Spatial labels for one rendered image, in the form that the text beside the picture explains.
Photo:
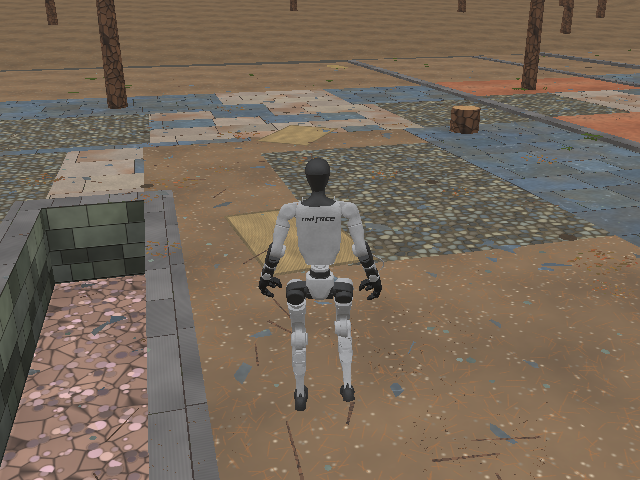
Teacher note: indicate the right robot hand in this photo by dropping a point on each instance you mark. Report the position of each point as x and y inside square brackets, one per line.
[370, 285]

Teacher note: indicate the right robot upper arm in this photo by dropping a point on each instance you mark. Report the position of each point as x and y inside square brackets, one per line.
[349, 210]

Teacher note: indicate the robot left forearm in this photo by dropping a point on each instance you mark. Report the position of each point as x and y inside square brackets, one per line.
[269, 265]

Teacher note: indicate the left robot upper arm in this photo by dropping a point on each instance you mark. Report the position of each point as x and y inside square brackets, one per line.
[287, 212]

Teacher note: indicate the robot left shin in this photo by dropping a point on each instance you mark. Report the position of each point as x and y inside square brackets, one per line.
[299, 365]

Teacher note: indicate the right robot thigh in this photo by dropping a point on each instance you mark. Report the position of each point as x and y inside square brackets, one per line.
[343, 296]

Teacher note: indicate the robot right forearm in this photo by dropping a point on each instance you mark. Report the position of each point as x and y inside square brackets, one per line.
[369, 266]

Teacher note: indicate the left robot hand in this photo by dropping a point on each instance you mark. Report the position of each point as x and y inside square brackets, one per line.
[264, 283]

